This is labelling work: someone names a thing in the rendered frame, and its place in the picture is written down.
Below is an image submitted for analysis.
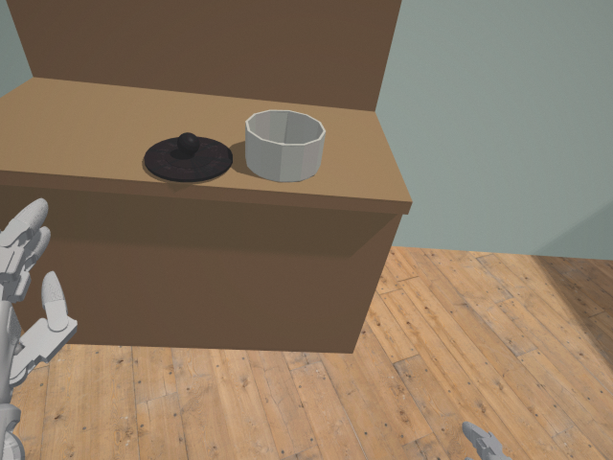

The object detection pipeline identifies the knob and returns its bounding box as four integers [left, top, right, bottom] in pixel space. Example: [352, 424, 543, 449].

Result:
[177, 132, 199, 154]

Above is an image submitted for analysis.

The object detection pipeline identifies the robot left hand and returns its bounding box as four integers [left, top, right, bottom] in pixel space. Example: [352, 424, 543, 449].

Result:
[0, 198, 78, 404]

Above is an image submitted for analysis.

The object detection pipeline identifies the lid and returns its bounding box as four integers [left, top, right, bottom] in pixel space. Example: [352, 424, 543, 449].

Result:
[144, 137, 233, 182]

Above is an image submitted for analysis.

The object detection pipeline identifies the pot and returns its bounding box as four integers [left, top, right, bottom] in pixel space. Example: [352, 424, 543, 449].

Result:
[245, 110, 326, 182]

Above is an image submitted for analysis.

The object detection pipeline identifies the table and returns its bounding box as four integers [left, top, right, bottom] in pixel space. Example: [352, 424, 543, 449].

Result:
[0, 0, 413, 354]

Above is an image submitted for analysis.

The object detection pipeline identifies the robot right hand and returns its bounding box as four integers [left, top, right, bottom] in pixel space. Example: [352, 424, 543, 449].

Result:
[462, 422, 512, 460]

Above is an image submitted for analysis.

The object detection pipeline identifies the robot left forearm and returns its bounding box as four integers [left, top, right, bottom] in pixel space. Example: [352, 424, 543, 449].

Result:
[0, 403, 25, 460]

